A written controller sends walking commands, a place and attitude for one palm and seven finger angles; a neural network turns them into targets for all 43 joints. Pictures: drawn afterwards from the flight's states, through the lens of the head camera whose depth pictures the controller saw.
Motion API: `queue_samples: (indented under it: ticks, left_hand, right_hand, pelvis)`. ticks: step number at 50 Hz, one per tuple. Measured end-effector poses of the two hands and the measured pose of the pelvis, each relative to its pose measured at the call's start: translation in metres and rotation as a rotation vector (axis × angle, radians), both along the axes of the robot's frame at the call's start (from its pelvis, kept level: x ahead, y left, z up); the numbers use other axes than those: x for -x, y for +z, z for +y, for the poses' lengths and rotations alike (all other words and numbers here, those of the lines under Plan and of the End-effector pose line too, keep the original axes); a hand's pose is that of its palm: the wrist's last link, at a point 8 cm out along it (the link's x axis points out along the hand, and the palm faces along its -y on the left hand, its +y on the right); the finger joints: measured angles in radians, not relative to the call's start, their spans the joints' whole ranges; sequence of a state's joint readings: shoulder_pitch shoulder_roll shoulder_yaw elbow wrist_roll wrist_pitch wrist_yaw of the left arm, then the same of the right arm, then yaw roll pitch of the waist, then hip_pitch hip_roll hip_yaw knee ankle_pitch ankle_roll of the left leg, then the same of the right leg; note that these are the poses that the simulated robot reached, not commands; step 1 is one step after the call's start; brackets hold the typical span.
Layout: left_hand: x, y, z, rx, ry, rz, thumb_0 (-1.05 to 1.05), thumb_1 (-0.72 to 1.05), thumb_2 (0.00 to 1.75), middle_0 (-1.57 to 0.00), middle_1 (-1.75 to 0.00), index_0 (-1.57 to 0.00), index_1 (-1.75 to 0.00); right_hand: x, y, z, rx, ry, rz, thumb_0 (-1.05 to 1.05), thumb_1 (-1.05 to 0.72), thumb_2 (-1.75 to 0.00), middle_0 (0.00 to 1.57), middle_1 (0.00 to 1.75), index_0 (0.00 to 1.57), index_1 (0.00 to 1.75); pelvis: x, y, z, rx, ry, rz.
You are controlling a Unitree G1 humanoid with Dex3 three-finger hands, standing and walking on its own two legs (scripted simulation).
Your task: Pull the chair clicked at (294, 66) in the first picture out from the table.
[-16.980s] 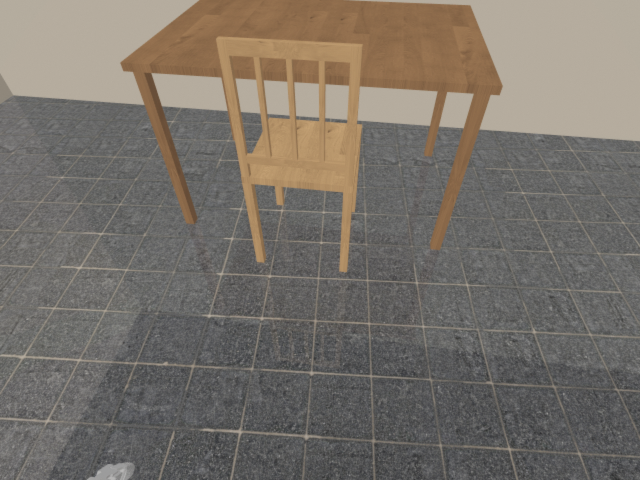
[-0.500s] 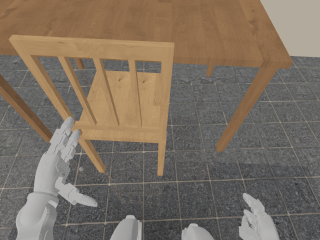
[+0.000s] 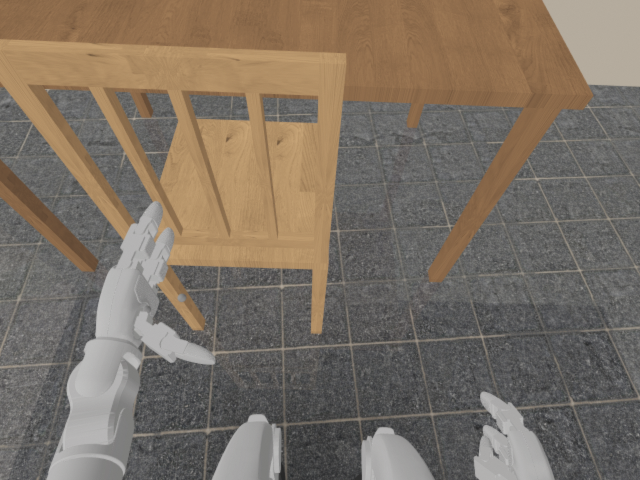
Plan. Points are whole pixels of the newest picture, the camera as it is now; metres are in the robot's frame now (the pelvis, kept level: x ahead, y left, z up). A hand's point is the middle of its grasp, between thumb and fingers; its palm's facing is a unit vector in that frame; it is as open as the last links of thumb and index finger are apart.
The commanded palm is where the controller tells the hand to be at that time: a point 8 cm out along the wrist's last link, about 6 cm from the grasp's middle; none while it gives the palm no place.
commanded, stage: aim the fingers beside a spindle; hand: left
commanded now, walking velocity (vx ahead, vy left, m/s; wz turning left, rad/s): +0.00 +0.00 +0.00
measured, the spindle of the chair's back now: (206, 176) +0.52 +0.18 +0.02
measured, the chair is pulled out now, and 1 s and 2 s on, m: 0.00 0.00 0.00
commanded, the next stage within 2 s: push the fingers through the gap in 1.62 s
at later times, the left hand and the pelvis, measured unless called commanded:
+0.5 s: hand (209, 268) +0.37 +0.15 +0.02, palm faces -0.02 -1.00 -0.05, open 16.9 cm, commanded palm +0.35 +0.21 +0.01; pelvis +0.00 +0.00 -0.01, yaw +0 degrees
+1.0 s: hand (215, 270) +0.37 +0.15 +0.00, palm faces -0.05 -1.00 -0.02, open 16.9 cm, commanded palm +0.36 +0.21 +0.01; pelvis +0.00 +0.00 -0.02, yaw +0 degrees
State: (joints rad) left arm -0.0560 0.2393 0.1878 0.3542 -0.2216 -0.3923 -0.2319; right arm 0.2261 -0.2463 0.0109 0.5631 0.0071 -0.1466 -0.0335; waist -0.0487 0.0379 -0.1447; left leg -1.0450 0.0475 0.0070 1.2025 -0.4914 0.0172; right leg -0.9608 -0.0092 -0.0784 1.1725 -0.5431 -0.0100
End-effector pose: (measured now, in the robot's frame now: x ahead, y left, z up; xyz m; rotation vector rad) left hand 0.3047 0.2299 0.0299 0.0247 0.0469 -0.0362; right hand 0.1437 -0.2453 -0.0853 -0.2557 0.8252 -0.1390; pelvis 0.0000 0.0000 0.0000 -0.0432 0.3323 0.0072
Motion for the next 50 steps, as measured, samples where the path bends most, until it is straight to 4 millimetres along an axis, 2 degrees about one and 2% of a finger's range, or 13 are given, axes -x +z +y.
queue_samples:
  ticks: [6,14,23,31,39,42,47,50]
  left_hand:
    - [-0.007,0.006,-0.005,-0.012,0.000,-0.042,-0.01,-0.50,0.30,-0.06,-0.08,-0.06,-0.08]
    - [-0.023,-0.011,-0.018,-0.002,-0.016,-0.009,-0.01,-0.50,0.30,-0.06,-0.08,-0.06,-0.08]
    - [-0.040,-0.009,-0.021,-0.021,0.015,-0.053,-0.01,-0.50,0.30,-0.06,-0.08,-0.06,-0.08]
    - [-0.055,-0.026,-0.029,-0.011,-0.004,-0.014,-0.01,-0.50,0.30,-0.06,-0.08,-0.06,-0.08]
    - [-0.053,-0.013,-0.017,-0.031,0.031,-0.054,-0.01,-0.50,0.30,-0.07,-0.08,-0.06,-0.08]
    - [-0.051,-0.016,-0.013,-0.032,0.032,-0.029,-0.01,-0.50,0.30,-0.06,-0.08,-0.06,-0.08]
    - [-0.051,-0.029,-0.020,-0.004,0.002,0.006,-0.01,-0.50,0.30,-0.06,-0.08,-0.06,-0.08]
    - [-0.052,-0.029,-0.026,0.003,-0.011,-0.019,-0.01,-0.50,0.30,-0.06,-0.08,-0.06,-0.08]
  right_hand:
    - [0.004,-0.005,0.001,-0.004,0.003,0.029,0.01,-0.90,-0.89,0.20,0.30,0.20,0.30]
    - [0.010,-0.015,-0.003,-0.001,-0.010,0.068,0.01,-0.90,-0.89,0.20,0.30,0.20,0.30]
    - [0.021,-0.025,-0.008,-0.004,-0.022,0.116,0.01,-0.90,-0.89,0.20,0.30,0.20,0.30]
    - [0.033,-0.035,-0.014,-0.002,-0.041,0.163,0.01,-0.90,-0.89,0.20,0.30,0.20,0.30]
    - [0.041,-0.035,-0.015,-0.017,-0.063,0.188,0.01,-0.90,-0.89,0.20,0.30,0.20,0.30]
    - [0.040,-0.035,-0.014,-0.021,-0.056,0.191,0.01,-0.90,-0.89,0.20,0.30,0.20,0.30]
    - [0.037,-0.036,-0.015,-0.006,-0.051,0.188,0.01,-0.90,-0.89,0.20,0.30,0.20,0.30]
    - [0.033,-0.035,-0.016,0.006,-0.053,0.178,0.01,-0.90,-0.89,0.20,0.30,0.20,0.30]
  pelvis:
    - [-0.001,-0.002,0.001,0.001,0.002,0.007]
    - [0.001,-0.008,0.001,-0.001,-0.002,0.025]
    - [0.004,-0.013,-0.003,-0.005,-0.005,0.037]
    - [0.006,-0.020,-0.006,-0.006,-0.008,0.057]
    - [0.004,-0.017,-0.007,-0.011,-0.016,0.054]
    - [0.004,-0.016,-0.007,-0.009,-0.011,0.054]
    - [0.004,-0.018,-0.006,-0.004,-0.006,0.061]
    - [0.004,-0.019,-0.004,-0.002,-0.007,0.063]
